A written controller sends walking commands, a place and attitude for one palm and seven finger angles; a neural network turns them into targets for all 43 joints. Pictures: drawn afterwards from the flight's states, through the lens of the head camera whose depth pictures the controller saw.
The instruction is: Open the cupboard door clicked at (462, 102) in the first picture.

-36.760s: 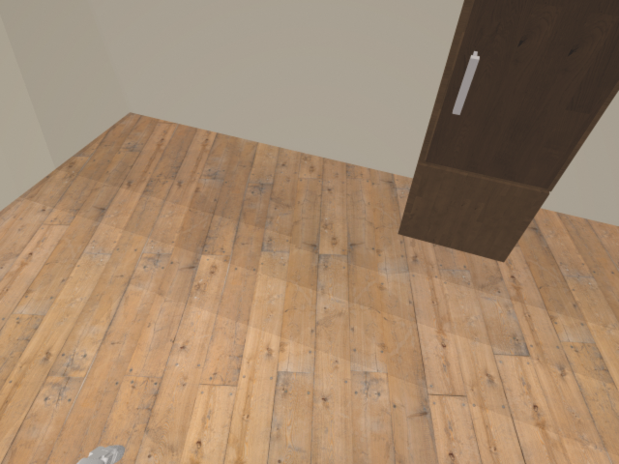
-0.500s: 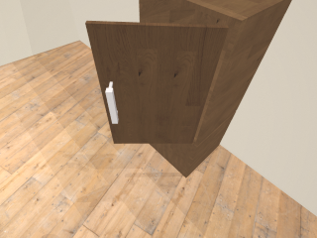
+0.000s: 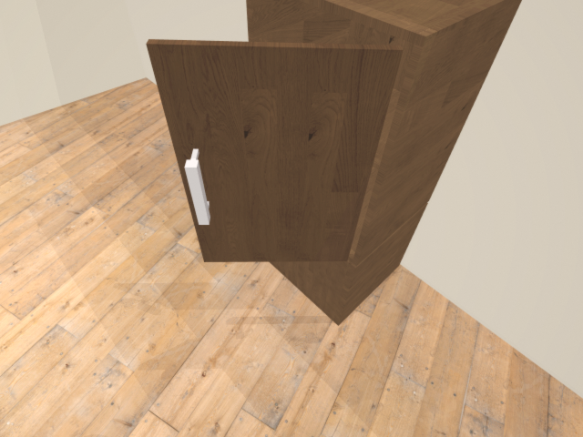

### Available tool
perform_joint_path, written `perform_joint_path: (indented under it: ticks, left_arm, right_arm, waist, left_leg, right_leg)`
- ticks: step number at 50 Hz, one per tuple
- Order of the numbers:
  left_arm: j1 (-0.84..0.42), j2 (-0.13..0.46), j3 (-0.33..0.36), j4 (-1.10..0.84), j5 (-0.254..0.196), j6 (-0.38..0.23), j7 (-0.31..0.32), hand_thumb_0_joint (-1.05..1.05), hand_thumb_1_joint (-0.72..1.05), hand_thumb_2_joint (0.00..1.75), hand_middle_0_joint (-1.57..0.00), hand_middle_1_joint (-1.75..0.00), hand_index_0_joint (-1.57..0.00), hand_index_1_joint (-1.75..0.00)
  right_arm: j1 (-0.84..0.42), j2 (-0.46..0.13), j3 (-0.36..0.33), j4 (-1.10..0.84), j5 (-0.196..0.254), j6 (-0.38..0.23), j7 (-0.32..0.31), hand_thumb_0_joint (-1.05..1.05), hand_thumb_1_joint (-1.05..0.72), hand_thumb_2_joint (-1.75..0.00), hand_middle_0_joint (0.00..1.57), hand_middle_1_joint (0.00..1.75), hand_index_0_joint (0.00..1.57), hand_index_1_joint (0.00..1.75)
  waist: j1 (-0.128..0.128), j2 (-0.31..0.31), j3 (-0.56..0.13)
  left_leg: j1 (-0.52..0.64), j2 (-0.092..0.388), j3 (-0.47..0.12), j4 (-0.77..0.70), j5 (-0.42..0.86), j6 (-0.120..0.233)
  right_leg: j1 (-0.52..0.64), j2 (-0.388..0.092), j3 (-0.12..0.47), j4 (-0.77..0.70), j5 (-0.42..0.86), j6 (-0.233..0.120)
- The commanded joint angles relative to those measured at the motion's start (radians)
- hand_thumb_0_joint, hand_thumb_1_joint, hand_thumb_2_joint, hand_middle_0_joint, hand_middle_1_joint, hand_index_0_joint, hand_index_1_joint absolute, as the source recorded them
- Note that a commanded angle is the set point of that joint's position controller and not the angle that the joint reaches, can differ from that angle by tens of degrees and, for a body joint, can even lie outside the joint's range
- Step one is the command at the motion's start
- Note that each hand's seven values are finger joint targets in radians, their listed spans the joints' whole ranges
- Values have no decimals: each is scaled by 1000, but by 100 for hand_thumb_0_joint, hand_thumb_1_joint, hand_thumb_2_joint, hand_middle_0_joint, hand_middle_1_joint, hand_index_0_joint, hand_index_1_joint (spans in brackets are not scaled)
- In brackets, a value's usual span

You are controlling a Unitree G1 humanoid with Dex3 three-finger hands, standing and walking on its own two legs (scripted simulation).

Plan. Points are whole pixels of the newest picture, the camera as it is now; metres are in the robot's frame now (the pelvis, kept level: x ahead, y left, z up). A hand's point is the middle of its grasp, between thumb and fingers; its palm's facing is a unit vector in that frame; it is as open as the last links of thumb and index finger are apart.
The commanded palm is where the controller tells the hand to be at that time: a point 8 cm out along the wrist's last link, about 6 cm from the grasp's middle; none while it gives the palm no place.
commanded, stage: come to a stop and stand still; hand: left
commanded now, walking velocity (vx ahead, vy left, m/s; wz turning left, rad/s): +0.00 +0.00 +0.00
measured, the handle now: (200, 188) +0.58 +0.23 -0.04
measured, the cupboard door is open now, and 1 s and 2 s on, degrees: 48 48 48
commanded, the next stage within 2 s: look again from close up in 0.28 s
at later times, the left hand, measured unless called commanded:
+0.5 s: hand out of the picture +0.01 +0.15 -0.19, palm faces +0.01 -0.99 -0.16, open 7.4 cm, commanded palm none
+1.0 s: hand out of the picture +0.08 +0.17 -0.18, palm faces +0.00 -0.98 -0.21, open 7.4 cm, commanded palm +0.15 +0.22 -0.08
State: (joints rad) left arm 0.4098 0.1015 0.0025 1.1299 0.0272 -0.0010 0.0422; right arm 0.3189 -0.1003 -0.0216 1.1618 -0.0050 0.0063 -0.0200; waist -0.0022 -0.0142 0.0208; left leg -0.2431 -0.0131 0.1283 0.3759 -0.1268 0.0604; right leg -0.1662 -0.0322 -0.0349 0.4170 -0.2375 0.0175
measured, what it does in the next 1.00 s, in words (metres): shifts its weight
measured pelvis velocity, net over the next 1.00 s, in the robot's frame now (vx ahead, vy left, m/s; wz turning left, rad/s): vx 0.05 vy -0.01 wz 0.00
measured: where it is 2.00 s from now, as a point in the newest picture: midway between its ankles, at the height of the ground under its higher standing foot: outside the picture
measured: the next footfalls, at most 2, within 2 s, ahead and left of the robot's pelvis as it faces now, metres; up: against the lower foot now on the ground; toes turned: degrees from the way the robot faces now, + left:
none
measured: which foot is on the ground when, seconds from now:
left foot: down 0.00-1.00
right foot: down 0.00-1.00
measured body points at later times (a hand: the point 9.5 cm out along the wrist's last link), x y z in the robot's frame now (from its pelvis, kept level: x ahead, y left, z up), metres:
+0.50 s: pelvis +0.02 -0.01 -0.01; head +0.04 +0.00 +0.44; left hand +0.01 +0.20 -0.17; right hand +0.01 -0.23 -0.17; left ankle +0.05 +0.08 -0.74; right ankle -0.01 -0.13 -0.74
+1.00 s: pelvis +0.05 -0.01 -0.01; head +0.07 +0.00 +0.44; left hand +0.08 +0.22 -0.16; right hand +0.10 -0.24 -0.16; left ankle +0.05 +0.08 -0.74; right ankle -0.01 -0.13 -0.74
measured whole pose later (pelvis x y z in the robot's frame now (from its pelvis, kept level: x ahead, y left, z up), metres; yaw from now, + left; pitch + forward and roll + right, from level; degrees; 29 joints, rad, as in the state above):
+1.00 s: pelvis +0.05 -0.01 -0.01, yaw +0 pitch +0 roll +0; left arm 0.25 0.18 -0.01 1.05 0.02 -0.02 0.05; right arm 0.20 -0.18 0.01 1.08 -0.01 -0.02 -0.02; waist 0.00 -0.02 0.03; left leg -0.23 0.01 0.12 0.51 -0.27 0.04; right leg -0.12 -0.02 -0.04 0.47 -0.35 0.01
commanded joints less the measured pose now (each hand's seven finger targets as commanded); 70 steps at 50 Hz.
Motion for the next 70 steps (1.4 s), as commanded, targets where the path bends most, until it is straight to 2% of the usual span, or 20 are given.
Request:
perform_joint_path:
  ticks: [1,18,19,20,21,23,27,34,48,49,50,51,52,53,54,56,61,64,66,70]
  left_arm:
    - [89,71,12,-18,-4,-15,7,0,90,90,-20,-30,-20,-30]
    - [36,80,14,-38,-8,-22,7,0,90,90,-20,-30,-20,-30]
    - [47,125,2,-25,5,-34,36,0,90,90,-20,-30,-20,-30]
    - [-27,155,8,-82,-5,-38,25,0,90,90,-20,-30,-20,-30]
    - [-58,153,7,-104,-5,-37,18,0,90,90,-20,-30,-20,-30]
    - [-54,139,8,-115,-7,-45,11,0,90,90,-20,-30,-20,-30]
    - [-40,110,-1,-100,-7,-39,7,0,90,90,-20,-30,-20,-30]
    - [-62,151,3,-105,-14,-35,6,0,90,90,-20,-30,-20,-30]
    - [-90,211,12,-106,-12,-30,6,0,90,90,-20,-30,-20,-30]
    - [-24,177,7,-90,0,-36,42,0,90,90,-20,-30,-20,-30]
    - [-776,481,246,-1633,-167,-230,50,0,88,89,-20,-32,-20,-32]
    - [-238,351,155,-1367,-92,-191,72,0,85,88,-20,-33,-20,-33]
    - [35,150,40,-1215,-120,-63,89,0,83,87,-21,-34,-21,-34]
    - [-12,48,27,-1131,-154,-55,72,0,81,86,-21,-36,-21,-36]
    - [-106,93,77,-1118,-165,-103,47,0,78,85,-21,-37,-21,-37]
    - [68,92,160,-931,-200,-238,-32,0,74,83,-21,-40,-21,-40]
    - [107,122,209,-897,-264,-648,-327,0,62,78,-22,-48,-22,-48]
    - [-16,245,307,-995,-329,-652,-404,0,55,75,-22,-53,-22,-53]
    - [-145,281,320,-1118,-363,-614,-395,0,50,73,-23,-55,-23,-55]
    - [-310,317,302,-1329,-356,-608,-337,0,41,69,-24,-62,-24,-62]
  right_arm:
    - [66,-91,-15,-26,-4,-13,-8,0,-90,-90,20,30,20,30]
    - [42,-89,-6,-29,-5,-26,-12,0,-90,-90,20,30,20,30]
    - [-56,-134,2,-115,-1,-36,0,0,-90,-90,20,30,20,30]
    - [6,-105,-1,-131,-10,-19,8,0,-90,-90,20,30,20,30]
    - [36,-117,-3,-129,-19,-13,13,0,-90,-90,20,30,20,30]
    - [59,-107,4,-141,-21,-25,13,0,-90,-90,20,30,20,30]
    - [31,-131,10,-157,-15,-41,4,0,-90,-90,20,30,20,30]
    - [6,-162,14,-133,-11,-45,0,0,-90,-90,20,30,20,30]
    - [-78,-204,10,-105,-8,-44,-7,0,-90,-90,20,30,20,30]
    - [-107,-214,1,-174,1,-41,-4,0,-90,-90,20,30,20,30]
    - [-63,-347,-43,-492,43,-180,-21,0,-90,-90,20,30,20,30]
    - [-108,-264,-2,-459,26,-289,-54,0,-90,-90,20,30,20,30]
    - [-122,-219,-8,-448,43,-308,-51,0,-90,-90,20,30,20,30]
    - [-89,-213,-27,-431,42,-296,-40,0,-90,-90,20,30,20,30]
    - [-112,-252,-51,-477,28,-289,-31,0,-90,-90,20,30,20,30]
    - [-146,-272,-67,-533,10,-274,-25,0,-90,-90,20,30,20,30]
    - [-221,-271,-85,-642,3,-285,24,0,-90,-90,20,30,20,30]
    - [-236,-285,-85,-745,27,-276,16,0,-90,-90,20,30,20,30]
    - [-240,-275,-71,-794,42,-271,-8,0,-90,-90,20,30,20,30]
    - [-179,-253,-47,-782,42,-274,-54,0,-90,-90,20,30,20,30]
  waist:
    - [-4,15,86]
    - [-1,23,64]
    - [26,40,96]
    - [-39,27,41]
    - [-47,39,49]
    - [-39,116,-3]
    - [-6,36,23]
    - [-2,-20,10]
    - [2,7,-35]
    - [12,0,44]
    - [-72,198,-467]
    - [8,397,-468]
    - [-11,361,-348]
    - [-43,142,-142]
    - [-50,29,-11]
    - [-12,-169,-10]
    - [57,-124,-265]
    - [70,13,-360]
    - [49,36,-367]
    - [-12,82,-350]
  left_leg:
    - [15,125,-173,-111,-227,-34]
    - [49,129,-145,-55,-59,-38]
    - [-28,131,-127,138,-24,-61]
    - [-13,94,-124,121,-221,-60]
    - [-33,82,-122,138,-241,-52]
    - [-14,100,-155,87,-167,-33]
    - [-48,129,-194,40,-52,1]
    - [33,119,-154,57,112,-6]
    - [108,126,-133,65,236,-12]
    - [59,148,-116,243,336,-35]
    - [319,56,-182,109,502,-45]
    - [566,145,-249,25,693,-45]
    - [409,106,-215,9,639,-86]
    - [265,105,-194,39,546,-83]
    - [102,98,-199,110,356,-76]
    - [-137,44,-165,264,10,-65]
    - [-464,9,-128,578,-41,-76]
    - [-544,-5,-96,650,-188,-57]
    - [-612,-8,-91,683,-302,-42]
    - [-602,23,-115,719,-348,-22]
  right_leg:
    - [-138,-67,86,-106,-89,-36]
    - [-101,-74,94,-102,26,-41]
    - [-112,-101,115,-103,128,-50]
    - [-170,-124,138,-120,-240,-80]
    - [-205,-100,132,-94,-314,-89]
    - [-159,-74,90,-18,-163,-91]
    - [-81,-42,52,31,-21,-71]
    - [-47,-66,62,23,117,-54]
    - [9,-83,69,7,286,-47]
    - [-79,-114,126,-13,487,-23]
    - [-58,-23,-10,106,526,-64]
    - [-182,31,-33,253,163,-56]
    - [-226,30,-45,320,-40,-43]
    - [-299,27,-47,284,-73,-33]
    - [-359,27,-62,224,-108,-30]
    - [-409,39,-86,183,-39,-33]
    - [-584,40,-30,541,41,-48]
    - [-602,25,61,541,-167,-46]
    - [-602,10,157,457,-390,-29]
    - [-637,16,197,400,-517,-26]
